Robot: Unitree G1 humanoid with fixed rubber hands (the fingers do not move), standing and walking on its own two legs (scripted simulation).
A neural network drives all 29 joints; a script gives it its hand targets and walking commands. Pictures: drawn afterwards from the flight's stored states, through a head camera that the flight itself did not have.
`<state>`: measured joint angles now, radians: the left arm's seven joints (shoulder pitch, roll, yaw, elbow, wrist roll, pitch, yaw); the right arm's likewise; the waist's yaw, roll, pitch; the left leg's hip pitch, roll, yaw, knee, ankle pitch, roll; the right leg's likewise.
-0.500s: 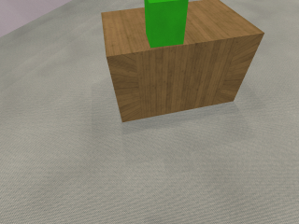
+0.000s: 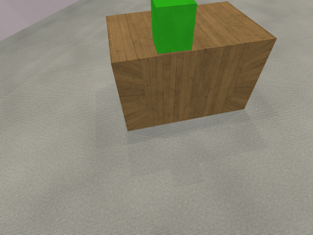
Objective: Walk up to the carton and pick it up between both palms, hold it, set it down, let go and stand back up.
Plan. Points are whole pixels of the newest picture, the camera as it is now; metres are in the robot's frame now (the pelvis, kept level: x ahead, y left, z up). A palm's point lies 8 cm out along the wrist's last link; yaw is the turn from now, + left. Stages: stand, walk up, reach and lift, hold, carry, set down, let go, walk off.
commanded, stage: stand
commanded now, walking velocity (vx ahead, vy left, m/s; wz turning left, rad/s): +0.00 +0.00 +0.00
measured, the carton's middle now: (171, 23) +1.21 -0.08 +0.00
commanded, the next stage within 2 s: none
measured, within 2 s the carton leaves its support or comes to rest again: neither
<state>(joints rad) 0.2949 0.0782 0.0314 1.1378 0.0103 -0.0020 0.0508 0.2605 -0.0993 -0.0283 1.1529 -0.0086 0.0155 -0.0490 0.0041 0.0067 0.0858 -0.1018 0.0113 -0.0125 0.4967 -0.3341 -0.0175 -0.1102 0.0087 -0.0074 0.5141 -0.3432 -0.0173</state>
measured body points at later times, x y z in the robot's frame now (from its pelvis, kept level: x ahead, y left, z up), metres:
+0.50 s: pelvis +0.01 +0.00 +0.00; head +0.02 -0.01 +0.45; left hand -0.02 +0.19 -0.16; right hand -0.01 -0.20 -0.17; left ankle -0.04 +0.13 -0.73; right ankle -0.04 -0.11 -0.73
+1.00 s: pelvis +0.01 -0.01 +0.00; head +0.03 -0.01 +0.45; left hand -0.01 +0.19 -0.16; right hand -0.01 -0.20 -0.17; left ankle -0.04 +0.13 -0.73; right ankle -0.04 -0.11 -0.73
